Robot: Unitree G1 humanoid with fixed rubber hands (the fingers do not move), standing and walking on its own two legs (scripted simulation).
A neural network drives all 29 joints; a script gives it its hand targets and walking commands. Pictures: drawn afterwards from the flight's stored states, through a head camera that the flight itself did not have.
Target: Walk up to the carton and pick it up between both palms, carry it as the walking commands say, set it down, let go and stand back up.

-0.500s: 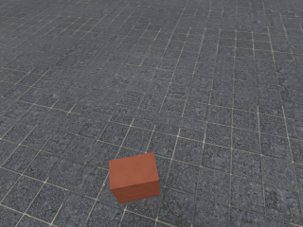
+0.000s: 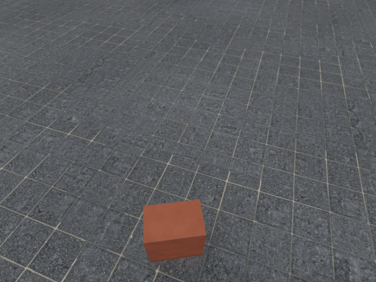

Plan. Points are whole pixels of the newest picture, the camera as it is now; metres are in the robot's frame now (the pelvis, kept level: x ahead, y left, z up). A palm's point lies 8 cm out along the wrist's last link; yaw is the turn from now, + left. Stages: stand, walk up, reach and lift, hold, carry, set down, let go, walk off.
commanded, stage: walk up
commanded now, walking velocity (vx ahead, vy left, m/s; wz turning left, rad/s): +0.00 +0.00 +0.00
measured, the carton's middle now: (174, 231) +0.47 +0.08 -0.62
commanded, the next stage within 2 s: none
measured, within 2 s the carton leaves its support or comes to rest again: neither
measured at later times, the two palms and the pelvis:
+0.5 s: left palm out of the picture +0.04 +0.24 -0.13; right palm out of the picture +0.04 -0.25 -0.13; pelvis +0.00 -0.01 +0.00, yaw +1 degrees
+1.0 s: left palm out of the picture +0.04 +0.23 -0.13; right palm out of the picture +0.05 -0.26 -0.12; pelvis +0.00 -0.02 +0.00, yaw +3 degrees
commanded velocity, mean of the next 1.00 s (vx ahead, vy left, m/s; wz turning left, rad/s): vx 0.00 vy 0.01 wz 0.09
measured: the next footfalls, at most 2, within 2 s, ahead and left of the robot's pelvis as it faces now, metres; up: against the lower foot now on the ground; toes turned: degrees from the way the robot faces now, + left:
right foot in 0.04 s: +0.01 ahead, -0.14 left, +0.00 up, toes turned -5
left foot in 1.34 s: +0.11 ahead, +0.19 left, +0.00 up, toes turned +4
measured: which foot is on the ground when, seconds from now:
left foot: down 0.00-1.00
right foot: up 0.00-0.02, down 0.04-1.00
